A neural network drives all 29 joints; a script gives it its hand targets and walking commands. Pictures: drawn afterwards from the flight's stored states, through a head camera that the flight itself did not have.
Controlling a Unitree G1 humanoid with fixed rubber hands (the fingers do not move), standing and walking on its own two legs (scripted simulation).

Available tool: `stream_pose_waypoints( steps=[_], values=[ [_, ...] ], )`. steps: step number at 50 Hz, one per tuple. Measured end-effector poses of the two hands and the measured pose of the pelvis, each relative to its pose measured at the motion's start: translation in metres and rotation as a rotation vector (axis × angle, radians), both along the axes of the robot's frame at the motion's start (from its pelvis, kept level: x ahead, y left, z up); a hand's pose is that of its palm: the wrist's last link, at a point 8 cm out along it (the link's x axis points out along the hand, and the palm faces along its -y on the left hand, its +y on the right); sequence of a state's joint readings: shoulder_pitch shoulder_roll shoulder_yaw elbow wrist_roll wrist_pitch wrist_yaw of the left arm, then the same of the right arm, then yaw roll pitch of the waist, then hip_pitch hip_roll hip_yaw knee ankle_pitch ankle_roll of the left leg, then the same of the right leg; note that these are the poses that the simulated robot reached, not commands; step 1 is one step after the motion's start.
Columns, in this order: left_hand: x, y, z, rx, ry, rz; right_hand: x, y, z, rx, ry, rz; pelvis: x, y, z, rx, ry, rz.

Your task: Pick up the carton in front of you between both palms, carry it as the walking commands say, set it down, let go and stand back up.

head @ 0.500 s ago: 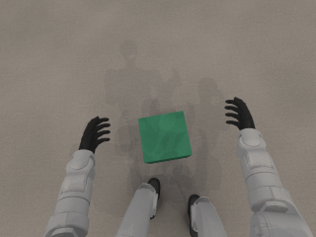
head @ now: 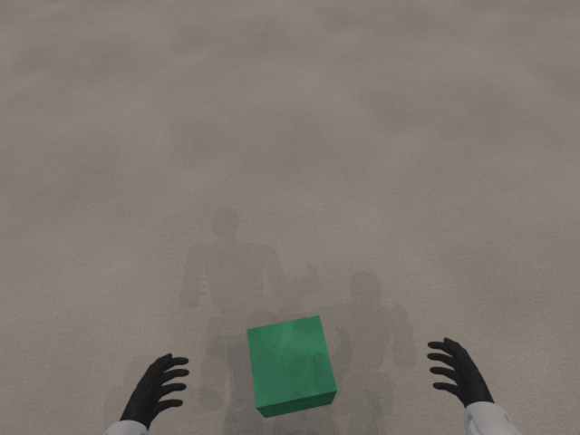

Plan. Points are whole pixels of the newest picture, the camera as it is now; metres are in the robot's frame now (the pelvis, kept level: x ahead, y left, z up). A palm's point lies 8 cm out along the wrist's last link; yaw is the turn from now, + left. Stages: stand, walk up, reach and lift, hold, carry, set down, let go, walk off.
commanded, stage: let go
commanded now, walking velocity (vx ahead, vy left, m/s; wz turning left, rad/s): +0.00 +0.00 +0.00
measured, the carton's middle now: (291, 368) +0.34 +0.06 -0.65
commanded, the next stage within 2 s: stand in 0.54 s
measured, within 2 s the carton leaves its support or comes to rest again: neither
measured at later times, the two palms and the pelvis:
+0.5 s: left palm (141, 414) +0.16 +0.23 -0.06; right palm out of the picture +0.15 -0.24 -0.06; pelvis -0.01 -0.01 +0.00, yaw +0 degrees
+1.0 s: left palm (102, 431) +0.14 +0.30 -0.10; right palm out of the picture +0.12 -0.28 -0.07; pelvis +0.01 +0.02 +0.00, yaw -1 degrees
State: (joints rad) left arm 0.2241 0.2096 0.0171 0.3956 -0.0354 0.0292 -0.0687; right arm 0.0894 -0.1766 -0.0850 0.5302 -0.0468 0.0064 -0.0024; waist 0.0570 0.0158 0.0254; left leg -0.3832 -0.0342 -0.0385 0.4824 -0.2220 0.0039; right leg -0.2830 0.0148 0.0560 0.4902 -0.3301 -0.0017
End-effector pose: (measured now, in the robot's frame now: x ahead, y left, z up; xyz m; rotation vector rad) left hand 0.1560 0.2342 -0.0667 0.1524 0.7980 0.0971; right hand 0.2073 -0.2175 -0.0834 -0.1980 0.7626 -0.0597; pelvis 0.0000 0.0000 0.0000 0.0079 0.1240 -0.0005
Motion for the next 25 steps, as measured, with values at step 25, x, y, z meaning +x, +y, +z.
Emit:
stream_pose_waypoints(
  steps=[25],
  values=[
    [0.0,-0.004,0.008,0.06,0.014,0.005,-0.053,-0.023,0.019,0.003,0.012,-0.034,-0.008,-0.012,0.001,0.004,-0.194,0.007]
  ],
)
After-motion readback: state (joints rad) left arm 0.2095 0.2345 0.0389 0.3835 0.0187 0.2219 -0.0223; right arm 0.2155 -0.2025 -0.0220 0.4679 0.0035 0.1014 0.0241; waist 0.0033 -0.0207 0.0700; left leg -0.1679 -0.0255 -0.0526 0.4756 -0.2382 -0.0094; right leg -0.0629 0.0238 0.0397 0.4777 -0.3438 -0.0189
